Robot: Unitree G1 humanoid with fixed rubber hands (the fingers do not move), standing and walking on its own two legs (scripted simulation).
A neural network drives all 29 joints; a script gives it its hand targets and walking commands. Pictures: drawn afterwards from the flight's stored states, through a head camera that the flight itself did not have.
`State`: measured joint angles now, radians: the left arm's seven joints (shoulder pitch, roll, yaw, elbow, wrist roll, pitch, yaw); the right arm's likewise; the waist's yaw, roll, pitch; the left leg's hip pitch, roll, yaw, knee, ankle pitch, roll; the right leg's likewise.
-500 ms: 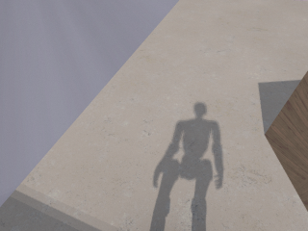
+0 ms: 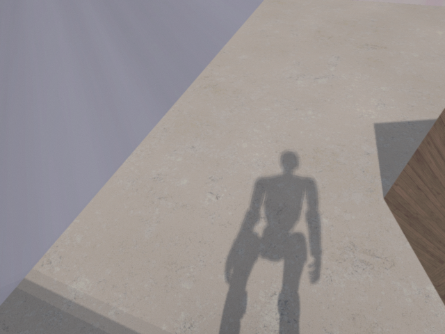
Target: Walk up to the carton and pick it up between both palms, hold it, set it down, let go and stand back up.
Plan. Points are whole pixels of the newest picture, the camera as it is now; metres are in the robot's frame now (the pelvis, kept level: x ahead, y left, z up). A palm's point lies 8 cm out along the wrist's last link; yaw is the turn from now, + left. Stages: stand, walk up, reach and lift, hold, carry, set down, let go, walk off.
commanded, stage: stand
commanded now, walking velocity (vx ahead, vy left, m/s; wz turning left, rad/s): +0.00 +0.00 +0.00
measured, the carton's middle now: out of the picture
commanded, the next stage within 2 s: none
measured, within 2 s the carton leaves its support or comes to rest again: neither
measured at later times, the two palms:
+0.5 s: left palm out of the picture -0.02 +0.21 -0.15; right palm out of the picture -0.01 -0.19 -0.15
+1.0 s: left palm out of the picture -0.01 +0.22 -0.15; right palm out of the picture -0.01 -0.17 -0.15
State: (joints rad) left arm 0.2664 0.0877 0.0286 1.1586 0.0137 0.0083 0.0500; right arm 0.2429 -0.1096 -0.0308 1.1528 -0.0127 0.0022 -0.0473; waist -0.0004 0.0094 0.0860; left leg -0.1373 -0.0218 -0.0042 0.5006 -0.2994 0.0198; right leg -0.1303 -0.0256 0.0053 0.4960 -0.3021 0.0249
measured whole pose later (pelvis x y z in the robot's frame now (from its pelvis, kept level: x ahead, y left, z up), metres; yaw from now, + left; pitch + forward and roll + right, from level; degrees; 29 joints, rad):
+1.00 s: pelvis +0.01 +0.03 +0.00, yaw -1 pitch -3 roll +0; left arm 0.27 0.08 0.01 1.20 0.01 0.01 0.05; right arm 0.28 -0.09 -0.02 1.16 -0.01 -0.01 -0.04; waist 0.00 0.00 0.08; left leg -0.12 -0.06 0.02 0.46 -0.30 0.06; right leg -0.12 -0.07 0.03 0.47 -0.30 0.07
